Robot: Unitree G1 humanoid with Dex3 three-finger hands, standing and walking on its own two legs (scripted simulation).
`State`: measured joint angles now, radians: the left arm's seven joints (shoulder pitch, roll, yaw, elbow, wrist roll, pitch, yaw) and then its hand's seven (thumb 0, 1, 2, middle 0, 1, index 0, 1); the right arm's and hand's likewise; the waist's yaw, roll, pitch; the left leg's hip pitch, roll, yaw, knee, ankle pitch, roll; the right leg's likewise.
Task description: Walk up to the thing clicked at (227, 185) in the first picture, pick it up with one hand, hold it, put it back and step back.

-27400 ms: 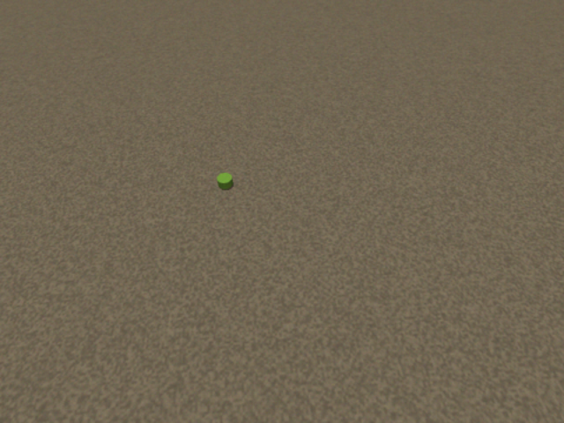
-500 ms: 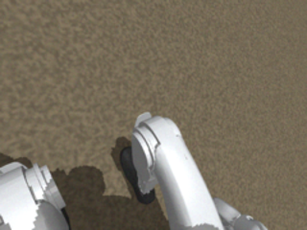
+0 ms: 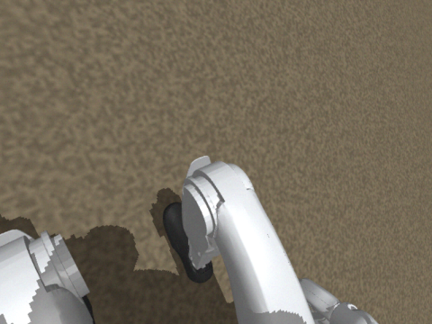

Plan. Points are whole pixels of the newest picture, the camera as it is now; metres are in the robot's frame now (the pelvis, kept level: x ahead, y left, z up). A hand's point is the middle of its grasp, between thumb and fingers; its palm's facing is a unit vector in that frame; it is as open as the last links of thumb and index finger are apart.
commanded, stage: open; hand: left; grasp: from above
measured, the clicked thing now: out of the picture +0.46 +0.32 -0.28
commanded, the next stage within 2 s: withdraw in 0.32 s
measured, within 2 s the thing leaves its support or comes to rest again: neither
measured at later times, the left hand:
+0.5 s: hand out of the picture +0.44 +0.31 -0.27, palm faces -0.45 -0.17 -0.88, open 13.7 cm
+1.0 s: hand out of the picture +0.45 +0.35 -0.10, palm faces -0.41 -0.11 -0.90, open 14.1 cm
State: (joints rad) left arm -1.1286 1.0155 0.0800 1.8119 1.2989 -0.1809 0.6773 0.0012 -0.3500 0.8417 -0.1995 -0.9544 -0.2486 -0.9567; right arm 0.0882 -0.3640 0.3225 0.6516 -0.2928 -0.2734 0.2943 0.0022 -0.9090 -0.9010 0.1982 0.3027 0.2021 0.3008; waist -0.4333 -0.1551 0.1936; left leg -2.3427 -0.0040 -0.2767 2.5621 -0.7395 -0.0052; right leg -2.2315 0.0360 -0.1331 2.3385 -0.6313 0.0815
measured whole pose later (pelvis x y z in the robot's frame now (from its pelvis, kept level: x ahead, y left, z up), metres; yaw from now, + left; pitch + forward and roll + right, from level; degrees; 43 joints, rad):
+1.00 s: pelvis +0.00 -0.01 +0.04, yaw +6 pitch +34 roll -10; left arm -1.01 0.74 -0.03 1.35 1.14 -0.04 0.25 0.00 -0.53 1.03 -0.09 -1.00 -0.08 -1.02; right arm 0.15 -0.31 0.10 0.68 -0.12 -0.06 0.26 0.00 -0.91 -0.90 0.20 0.30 0.20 0.30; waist -0.26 0.02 -0.08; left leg -2.29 -0.01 -0.15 2.38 -0.70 -0.01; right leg -2.22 -0.01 -0.05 2.25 -0.64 0.05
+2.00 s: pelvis +0.01 -0.01 +0.14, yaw +11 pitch +35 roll -6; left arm -0.43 0.49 0.05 0.62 0.51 0.07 0.02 0.00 0.73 0.92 -0.22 -0.37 -0.22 -0.37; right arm 0.14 -0.30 -0.02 0.59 -0.01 0.01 0.10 0.01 -0.90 -0.90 0.20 0.30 0.20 0.30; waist -0.10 0.04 -0.19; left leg -1.99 0.00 -0.10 2.05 -0.68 -0.01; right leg -1.95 -0.03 -0.03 1.97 -0.64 0.05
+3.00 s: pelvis +0.08 +0.00 +0.41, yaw +15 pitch +11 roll -3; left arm 0.52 0.22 0.03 -0.15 -0.07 0.47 0.03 0.01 0.90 0.90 -0.20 -0.30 -0.20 -0.30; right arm 0.28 -0.22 0.04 0.51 0.01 -0.23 -0.18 0.01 -0.90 -0.90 0.20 0.30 0.20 0.30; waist -0.04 0.05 -0.19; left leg -0.71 0.03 -0.07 1.02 -0.50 -0.02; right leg -0.67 -0.03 -0.06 0.95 -0.46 0.03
